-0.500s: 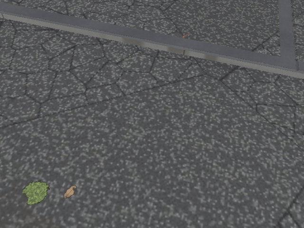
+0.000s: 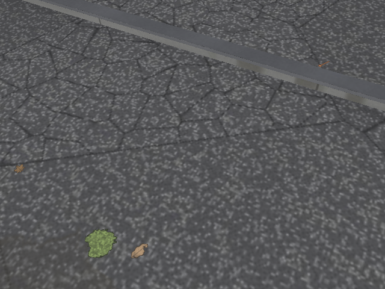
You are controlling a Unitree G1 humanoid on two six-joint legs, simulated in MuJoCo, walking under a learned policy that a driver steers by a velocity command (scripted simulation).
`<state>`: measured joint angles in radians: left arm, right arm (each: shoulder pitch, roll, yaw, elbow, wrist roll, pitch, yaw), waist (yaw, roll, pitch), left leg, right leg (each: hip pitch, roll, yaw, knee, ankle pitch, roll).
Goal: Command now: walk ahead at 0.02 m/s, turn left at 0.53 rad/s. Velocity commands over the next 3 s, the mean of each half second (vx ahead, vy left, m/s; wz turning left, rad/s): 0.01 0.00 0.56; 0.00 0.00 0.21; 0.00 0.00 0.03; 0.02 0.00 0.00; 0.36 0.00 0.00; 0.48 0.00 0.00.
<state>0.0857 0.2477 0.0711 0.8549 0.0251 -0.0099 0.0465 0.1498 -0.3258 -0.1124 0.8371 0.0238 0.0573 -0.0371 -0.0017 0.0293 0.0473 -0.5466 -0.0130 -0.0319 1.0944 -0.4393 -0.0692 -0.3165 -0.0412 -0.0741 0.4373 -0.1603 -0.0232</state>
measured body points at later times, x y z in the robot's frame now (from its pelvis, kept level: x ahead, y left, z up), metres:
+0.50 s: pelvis +0.00 +0.06 +0.00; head +0.03 +0.10 +0.45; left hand +0.07 +0.38 -0.12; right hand +0.20 -0.19 -0.09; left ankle -0.01 +0.14 -0.74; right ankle +0.06 -0.10 -0.67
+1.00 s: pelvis +0.03 +0.03 -0.01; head +0.04 +0.04 +0.44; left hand +0.07 +0.32 -0.12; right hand +0.24 -0.18 -0.12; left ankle -0.01 +0.14 -0.74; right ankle +0.07 -0.09 -0.74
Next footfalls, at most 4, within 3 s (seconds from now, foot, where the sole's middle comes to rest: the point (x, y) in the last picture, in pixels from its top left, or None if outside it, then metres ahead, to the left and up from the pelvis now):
0.22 left None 0.03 0.15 -0.78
0.70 right None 0.10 -0.07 -0.78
2.22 left None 0.08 0.19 -0.78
2.68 right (181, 273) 0.50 0.10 -0.78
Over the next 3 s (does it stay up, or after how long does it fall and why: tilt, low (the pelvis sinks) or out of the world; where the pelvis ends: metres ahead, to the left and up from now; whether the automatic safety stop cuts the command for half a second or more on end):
stays up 0.46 0.17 0.01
